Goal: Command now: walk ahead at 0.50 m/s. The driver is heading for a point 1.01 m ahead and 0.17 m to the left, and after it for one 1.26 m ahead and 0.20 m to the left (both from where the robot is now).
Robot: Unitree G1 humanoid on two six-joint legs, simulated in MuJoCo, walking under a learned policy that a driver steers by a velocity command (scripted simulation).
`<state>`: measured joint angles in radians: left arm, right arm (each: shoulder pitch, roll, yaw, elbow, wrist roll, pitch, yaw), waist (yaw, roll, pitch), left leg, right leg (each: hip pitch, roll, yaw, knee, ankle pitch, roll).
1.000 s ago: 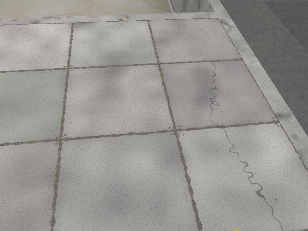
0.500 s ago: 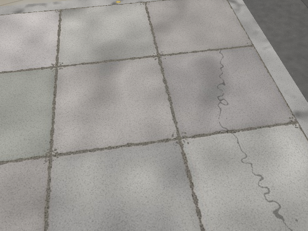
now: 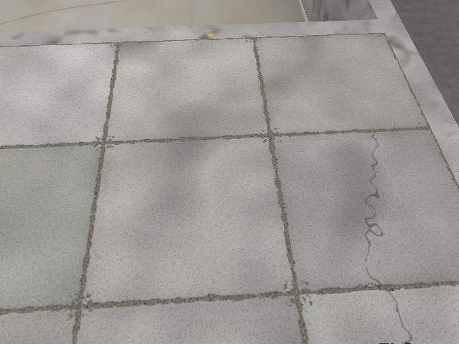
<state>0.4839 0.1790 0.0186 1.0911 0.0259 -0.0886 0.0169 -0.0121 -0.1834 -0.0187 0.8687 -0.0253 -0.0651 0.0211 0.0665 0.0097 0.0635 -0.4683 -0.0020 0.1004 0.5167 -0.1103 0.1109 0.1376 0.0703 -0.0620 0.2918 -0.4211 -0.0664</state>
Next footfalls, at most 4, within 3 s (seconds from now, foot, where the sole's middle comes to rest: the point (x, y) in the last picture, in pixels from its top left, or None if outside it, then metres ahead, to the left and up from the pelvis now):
0.56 right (287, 336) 0.48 -0.10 -0.76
1.10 left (210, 257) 0.70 0.13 -0.76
1.62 right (232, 201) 0.92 0.08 -0.76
2.12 left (176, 203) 0.89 0.27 -0.76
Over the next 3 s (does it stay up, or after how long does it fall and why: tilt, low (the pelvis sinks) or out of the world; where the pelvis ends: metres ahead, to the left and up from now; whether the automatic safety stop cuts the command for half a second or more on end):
stays up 1.18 0.15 0.01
